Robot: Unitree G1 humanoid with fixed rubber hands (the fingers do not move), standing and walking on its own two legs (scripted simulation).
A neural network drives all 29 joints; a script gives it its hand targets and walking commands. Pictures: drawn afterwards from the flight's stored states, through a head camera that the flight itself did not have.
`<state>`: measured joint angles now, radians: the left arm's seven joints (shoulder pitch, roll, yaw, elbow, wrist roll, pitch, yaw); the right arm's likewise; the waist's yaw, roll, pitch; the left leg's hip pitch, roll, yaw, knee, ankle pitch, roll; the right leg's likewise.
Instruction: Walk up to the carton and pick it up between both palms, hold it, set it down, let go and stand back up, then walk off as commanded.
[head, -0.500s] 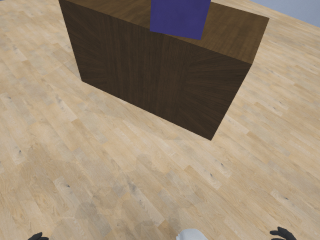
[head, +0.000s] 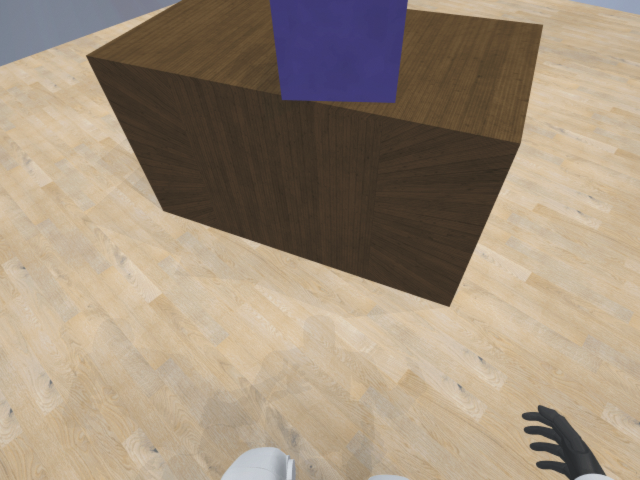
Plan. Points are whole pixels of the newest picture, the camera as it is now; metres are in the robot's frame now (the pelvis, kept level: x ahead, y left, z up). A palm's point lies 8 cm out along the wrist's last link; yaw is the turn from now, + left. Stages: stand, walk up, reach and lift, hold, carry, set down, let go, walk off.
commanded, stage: walk up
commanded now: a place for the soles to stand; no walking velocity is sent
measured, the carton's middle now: (341, 30) +1.07 -0.02 +0.07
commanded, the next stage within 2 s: none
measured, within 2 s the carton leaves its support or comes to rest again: neither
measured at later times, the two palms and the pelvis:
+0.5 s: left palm (61, 366) +0.28 +0.43 -0.10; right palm (485, 365) +0.27 -0.21 -0.05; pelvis +0.19 +0.11 +0.00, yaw -6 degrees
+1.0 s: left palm (110, 276) +0.42 +0.38 -0.06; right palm (485, 293) +0.42 -0.26 -0.10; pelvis +0.33 +0.06 -0.01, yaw -10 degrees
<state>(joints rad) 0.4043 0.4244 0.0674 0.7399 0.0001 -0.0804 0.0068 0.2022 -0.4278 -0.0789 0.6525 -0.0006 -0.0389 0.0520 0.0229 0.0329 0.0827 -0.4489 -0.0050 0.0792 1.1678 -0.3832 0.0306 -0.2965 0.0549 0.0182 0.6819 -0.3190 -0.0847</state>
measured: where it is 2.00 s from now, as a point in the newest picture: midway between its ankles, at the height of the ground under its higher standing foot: (272, 367)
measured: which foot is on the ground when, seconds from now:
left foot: up 0.00-0.28, down 0.30-0.88, up 0.90-1.00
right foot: down 0.00-0.32, up 0.34-0.84, down 0.86-1.00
